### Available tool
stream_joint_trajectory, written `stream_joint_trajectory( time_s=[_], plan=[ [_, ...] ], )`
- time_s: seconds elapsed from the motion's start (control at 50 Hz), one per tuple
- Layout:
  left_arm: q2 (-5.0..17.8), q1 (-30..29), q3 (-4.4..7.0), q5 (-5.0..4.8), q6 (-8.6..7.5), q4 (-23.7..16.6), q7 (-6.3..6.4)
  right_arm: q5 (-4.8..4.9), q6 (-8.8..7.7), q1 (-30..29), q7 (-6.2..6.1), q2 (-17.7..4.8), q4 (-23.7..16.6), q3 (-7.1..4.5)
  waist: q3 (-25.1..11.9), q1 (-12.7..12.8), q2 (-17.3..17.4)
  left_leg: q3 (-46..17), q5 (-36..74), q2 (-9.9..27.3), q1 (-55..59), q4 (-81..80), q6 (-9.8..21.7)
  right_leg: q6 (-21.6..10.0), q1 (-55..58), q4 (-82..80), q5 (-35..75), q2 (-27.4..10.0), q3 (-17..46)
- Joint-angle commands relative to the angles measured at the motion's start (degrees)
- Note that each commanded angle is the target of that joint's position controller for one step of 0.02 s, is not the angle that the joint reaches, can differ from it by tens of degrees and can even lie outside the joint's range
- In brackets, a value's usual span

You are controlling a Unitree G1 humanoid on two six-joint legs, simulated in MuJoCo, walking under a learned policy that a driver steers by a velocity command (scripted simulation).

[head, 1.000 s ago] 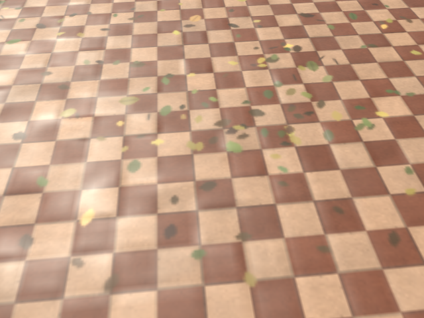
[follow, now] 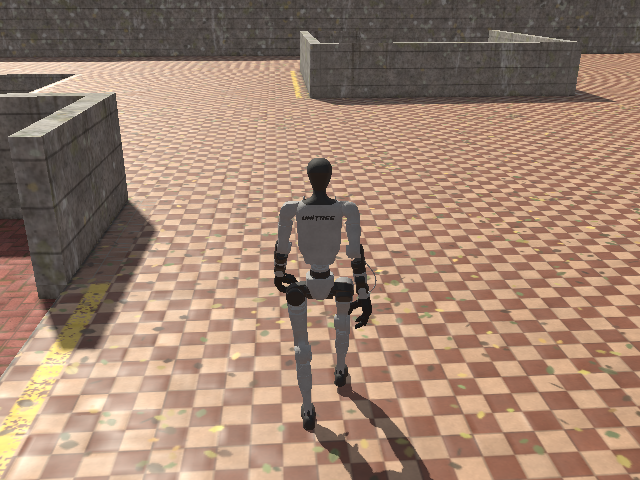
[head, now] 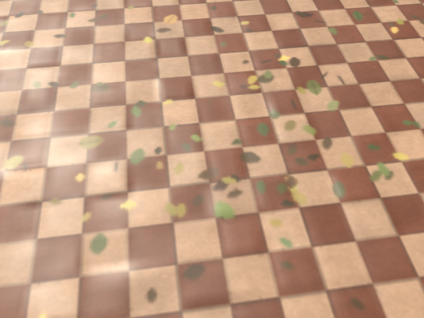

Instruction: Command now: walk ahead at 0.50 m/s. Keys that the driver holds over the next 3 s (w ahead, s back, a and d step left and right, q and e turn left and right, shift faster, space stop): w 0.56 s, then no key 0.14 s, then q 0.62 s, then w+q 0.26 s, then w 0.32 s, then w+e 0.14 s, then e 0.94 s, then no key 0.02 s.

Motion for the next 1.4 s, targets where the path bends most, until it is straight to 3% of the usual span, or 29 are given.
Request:
stream_joint_trajectory(
  time_s=[0.02,0.06,0.08,0.1,0.12,0.14,0.18,0.2,0.28,0.42,0.52,0.58,0.62,0.64,0.66,0.68,0.72,0.76,0.86,0.98,1.14,1.2,1.22,1.24,1.26,1.28,1.3,1.36,1.4],
  plan=[
    [4.1,-1.6,0.93,-0.08,-1.36,-3.7,0.54,-0.43,-0.24,2.9,-0.74,-8.6,-0.6,-1.48,1.5,3.2,6.2,-5.0,54.8,17.1,1.2,6.4,4.2,-2.6,3.7,-3.4,-5.0,3.5,-1.9],
    [6.3,10.5,2.22,0.00,-2.06,0.1,1.44,-0.52,0.01,1.2,-0.77,-9.8,-0.7,-1.83,-4.6,8.2,6.4,-4.1,63.1,16.5,1.2,19.9,3.5,-5.1,16.8,-7.0,-7.4,6.6,-2.4],
    [8.1,19.9,3.17,0.87,-2.62,2.9,1.98,0.08,0.07,-0.2,-0.64,-9.7,-1.3,-1.77,-9.1,12.5,5.5,-3.0,54.0,15.1,-6.4,31.5,2.7,-6.9,30.3,-9.7,-4.7,3.5,0.8],
    [13.7,28.5,4.71,2.44,-2.75,4.1,2.58,1.52,-0.05,1.1,-0.11,-6.1,-3.5,-0.86,-16.9,13.7,-2.1,-0.1,29.5,10.2,-22.1,50.9,1.1,-11.4,46.7,-10.2,-10.1,-11.7,19.3],
    [14.6,27.5,5.29,1.24,-1.78,4.2,1.79,2.56,0.10,5.9,0.38,-5.4,-3.1,-1.43,-22.1,10.6,-10.2,-2.5,-11.5,0.2,-37.2,68.5,-0.1,-18.7,54.0,-17.7,-10.4,-22.1,44.5],
    [12.2,21.0,4.69,-0.29,-1.44,3.3,1.26,1.06,0.51,0.5,0.12,-8.8,-4.1,-2.36,-13.7,8.4,-1.5,-7.6,-6.9,4.7,-42.4,69.7,0.9,-16.4,46.8,-19.7,-15.0,-19.0,38.2],
    [5.8,13.9,2.91,-0.27,-2.20,2.7,1.00,0.44,0.32,-6.1,0.57,-6.8,-5.9,-2.31,-2.0,5.3,2.2,-7.3,0.1,8.7,-41.1,63.0,0.6,-12.3,31.1,-24.4,-9.7,-14.3,25.2],
    [3.9,14.6,2.23,-0.27,-2.72,3.8,1.34,-0.50,1.00,-6.4,0.80,-6.2,-6.2,-2.47,-0.7,3.6,1.4,-7.4,1.2,9.9,-38.5,59.8,0.1,-10.4,27.0,-25.3,-5.9,-11.9,21.0],
    [5.7,19.6,2.09,-0.42,-4.20,6.3,1.89,-1.29,3.19,-7.2,1.99,-4.4,-6.9,-2.39,-0.1,1.6,-0.7,-5.0,4.4,10.9,-37.8,53.9,-2.1,-9.2,23.8,-27.4,3.0,-8.6,13.4],
    [6.4,26.9,1.51,-0.51,-4.07,7.3,1.81,-0.24,3.49,-25.1,2.44,-4.8,-13.1,-1.75,2.2,5.6,-2.0,-0.8,17.0,10.8,-43.3,33.9,-4.1,-7.0,29.3,-28.6,11.9,-6.1,7.9],
    [7.0,31.0,1.47,0.13,-3.79,8.9,2.48,-0.09,2.94,-31.9,2.27,-5.5,-15.7,-1.56,2.9,7.5,-2.8,0.3,16.0,8.8,-43.8,25.3,-2.0,-7.6,38.8,-25.9,17.5,-8.8,7.5],
    [7.9,29.0,1.71,0.54,-3.55,9.0,3.06,-0.28,2.05,-28.4,1.85,-6.3,-15.2,-2.07,1.7,4.7,-3.0,1.1,10.3,6.1,-36.9,21.3,0.6,-6.4,41.4,-18.7,33.3,-9.6,5.9],
    [8.3,27.3,1.77,-0.02,-3.25,9.0,3.20,-0.97,0.64,-13.1,0.85,-7.7,-9.7,-3.08,-5.6,-1.3,-1.8,2.2,17.2,3.0,-19.3,14.6,2.6,-3.6,38.8,-1.5,40.7,-6.3,3.7],
    [6.9,27.6,1.22,-1.10,-3.46,7.8,3.22,-2.41,-0.14,-4.3,0.26,-11.1,-7.4,-4.00,-12.1,-3.6,0.5,-5.0,31.0,11.7,-3.5,17.1,4.5,-2.1,27.6,11.9,23.1,-3.7,2.7],
    [0.7,36.5,-0.04,-4.18,-3.06,7.7,3.13,-2.97,0.03,-0.8,0.40,-17.0,-7.1,-5.35,-22.0,-1.0,14.0,-28.8,54.6,31.8,14.2,18.0,15.6,0.8,9.1,35.6,-25.1,6.7,-0.8],
    [6.4,35.1,1.74,-2.54,-2.46,8.9,3.60,0.54,0.95,-1.9,0.89,-15.8,-7.3,-5.44,-24.4,-0.7,6.9,-32.2,62.2,31.0,9.9,15.5,17.3,0.8,8.0,41.8,-30.6,7.0,7.6],
    [4.8,25.3,1.64,-0.35,-2.45,6.3,3.41,0.74,0.79,-12.4,0.90,-8.5,-8.3,-3.11,-9.1,2.3,3.9,-18.9,58.1,25.2,-4.8,11.2,12.9,1.2,4.1,37.4,-24.6,2.6,8.4],
    [4.3,23.8,1.98,1.24,-1.16,5.8,2.72,1.05,0.87,-14.0,0.19,-5.1,-7.3,-1.87,-5.1,5.0,4.9,-13.3,53.7,19.5,-13.2,7.5,9.5,2.1,7.9,30.5,-21.1,0.5,7.1],
    [3.1,21.2,1.90,0.63,1.56,3.5,3.21,0.21,1.06,-13.0,0.31,-11.1,-8.2,-3.09,-7.8,7.2,4.6,-11.4,57.2,17.2,-18.1,7.9,10.1,4.0,10.5,23.0,-17.8,2.0,5.1],
    [5.6,11.0,2.28,0.12,3.30,-0.8,4.03,-0.20,3.89,-9.0,0.19,-11.7,-9.4,-4.01,-6.0,4.1,6.9,-18.2,26.6,16.2,-19.6,5.3,9.3,4.8,6.6,16.6,-15.3,1.7,6.1],
    [6.1,7.9,1.95,-1.32,2.62,-4.1,5.32,-0.53,6.41,-9.0,-0.22,-13.6,-11.6,-5.90,-4.9,2.1,8.2,-27.5,23.8,16.3,-17.0,8.9,9.5,4.2,9.9,5.7,-22.4,4.4,7.3],
    [5.9,14.3,1.83,-1.63,1.76,-3.5,5.64,0.36,7.27,-13.8,-0.14,-13.7,-13.4,-6.18,-5.7,5.8,7.6,-28.1,22.5,12.7,-21.0,12.4,5.1,3.2,21.7,-11.6,-15.7,5.3,6.7],
    [8.6,16.2,2.49,-0.86,1.31,-3.5,5.94,0.77,7.41,-14.4,-0.26,-11.8,-14.4,-5.71,-6.0,5.9,4.0,-25.7,13.8,9.3,-26.3,16.5,1.6,2.1,28.0,-19.0,-13.4,0.2,10.9],
    [13.2,15.2,3.23,0.18,1.38,-4.7,6.30,1.09,7.45,-10.6,-0.46,-6.4,-15.1,-4.53,-7.2,2.9,-9.1,-15.6,-6.5,1.8,-33.7,29.5,-1.9,-1.3,34.1,-23.3,-8.6,-15.4,24.6],
    [15.8,10.8,3.70,0.46,1.88,-6.2,5.94,0.34,7.74,-11.7,-0.83,-10.1,-15.6,-5.52,-3.9,2.8,-13.0,-7.1,-17.9,-2.8,-40.0,40.2,-3.4,-8.8,26.9,-22.9,4.9,-22.0,30.7],
    [12.5,10.8,3.05,0.38,1.87,-7.0,5.65,-0.80,7.96,-12.1,-0.58,-13.1,-15.0,-6.16,-3.9,2.4,-5.7,-9.4,-15.7,0.7,-37.6,48.4,-3.8,-10.7,24.8,-21.9,9.5,-20.4,27.4],
    [9.9,8.1,2.26,-0.05,1.80,-7.5,5.40,-0.88,8.29,-11.6,-0.13,-13.1,-14.0,-6.53,-2.8,0.8,-2.3,-9.5,-11.8,1.4,-36.8,52.1,-4.3,-9.2,23.3,-20.5,10.1,-16.3,21.0],
    [9.4,8.6,2.08,0.45,1.67,-8.9,4.94,-0.92,9.37,-11.2,1.63,-12.4,-13.7,-6.30,-3.9,1.6,-6.5,-7.5,-3.5,3.0,-39.8,56.5,-6.3,-5.7,27.2,-21.8,-3.6,-9.8,12.3],
    [10.2,12.0,2.53,0.31,1.38,-8.1,4.47,-0.87,9.51,-15.6,3.01,-12.6,-15.6,-6.04,-2.3,4.1,-7.4,-7.0,-1.1,4.1,-43.7,54.3,-7.1,-5.9,30.2,-25.2,-16.3,-10.5,13.5]
  ],
)
Next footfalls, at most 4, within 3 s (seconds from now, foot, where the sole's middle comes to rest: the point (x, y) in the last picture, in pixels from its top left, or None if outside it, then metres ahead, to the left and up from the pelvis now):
0.08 right None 0.22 -0.09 -0.77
0.64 left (178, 296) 0.53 0.09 -0.77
1.22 right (237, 291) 0.53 -0.10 -0.77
1.76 left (149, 300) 0.52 0.18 -0.77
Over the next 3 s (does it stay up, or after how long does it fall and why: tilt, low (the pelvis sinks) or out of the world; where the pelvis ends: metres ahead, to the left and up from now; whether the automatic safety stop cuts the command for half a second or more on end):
stays up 0.76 0.30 0.01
